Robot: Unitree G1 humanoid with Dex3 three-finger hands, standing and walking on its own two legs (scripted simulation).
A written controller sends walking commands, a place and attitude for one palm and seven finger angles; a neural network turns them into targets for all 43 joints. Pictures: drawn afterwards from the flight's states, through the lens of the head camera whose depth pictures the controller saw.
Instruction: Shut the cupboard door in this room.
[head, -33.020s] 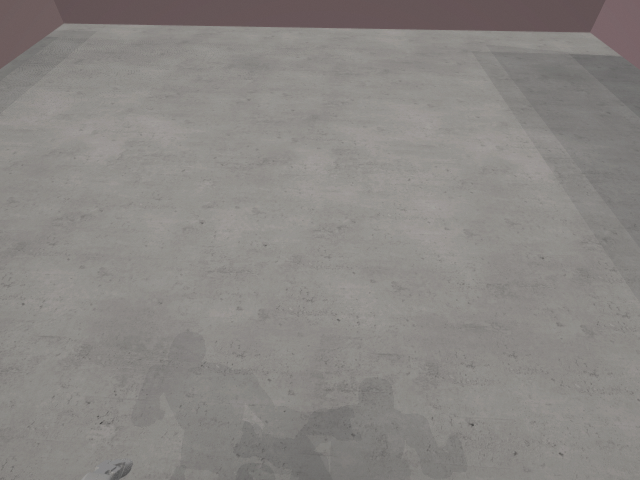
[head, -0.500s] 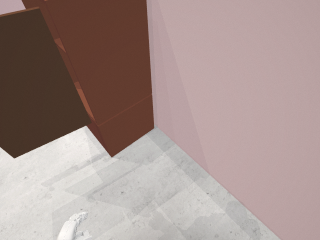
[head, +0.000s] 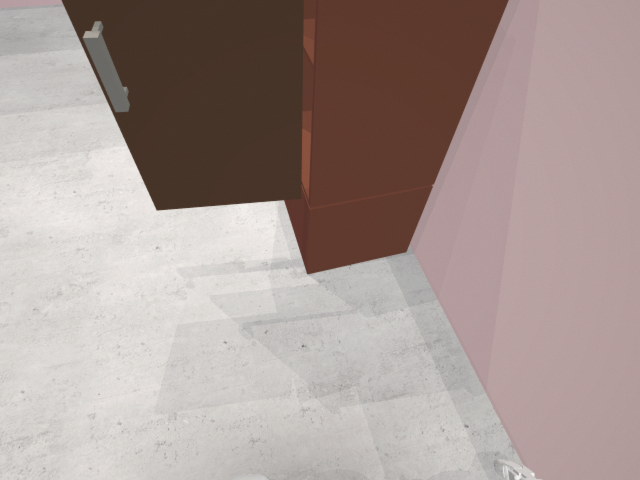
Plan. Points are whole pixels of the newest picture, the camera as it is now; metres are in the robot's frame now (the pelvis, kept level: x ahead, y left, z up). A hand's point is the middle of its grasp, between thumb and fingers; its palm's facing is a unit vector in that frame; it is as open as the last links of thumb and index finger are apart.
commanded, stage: turn to face it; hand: left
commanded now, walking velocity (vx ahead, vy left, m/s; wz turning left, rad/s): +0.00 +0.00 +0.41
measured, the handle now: (110, 67) +0.72 +0.45 +0.07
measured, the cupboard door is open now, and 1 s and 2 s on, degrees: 82 82 82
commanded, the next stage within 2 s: take the last steps up to it in 0.46 s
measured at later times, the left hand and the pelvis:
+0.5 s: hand out of the picture +0.06 +0.20 -0.14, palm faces +0.18 -0.94 -0.28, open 7.4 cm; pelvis -0.01 -0.02 +0.01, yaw +10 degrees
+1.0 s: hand out of the picture -0.14 +0.17 -0.14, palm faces +0.42 -0.88 -0.23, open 7.3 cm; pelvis -0.01 +0.01 +0.02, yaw +18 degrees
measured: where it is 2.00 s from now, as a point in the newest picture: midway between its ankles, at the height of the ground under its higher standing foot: (270, 428)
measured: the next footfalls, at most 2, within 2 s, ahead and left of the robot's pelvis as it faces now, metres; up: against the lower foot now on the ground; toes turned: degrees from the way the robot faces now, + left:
right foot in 0.50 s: +0.05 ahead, -0.12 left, +0.00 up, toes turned +6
left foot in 1.04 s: -0.02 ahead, +0.16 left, +0.00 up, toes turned +24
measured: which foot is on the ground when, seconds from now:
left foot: down 0.00-0.50, up 0.52-1.00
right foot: up 0.00-0.48, down 0.50-1.00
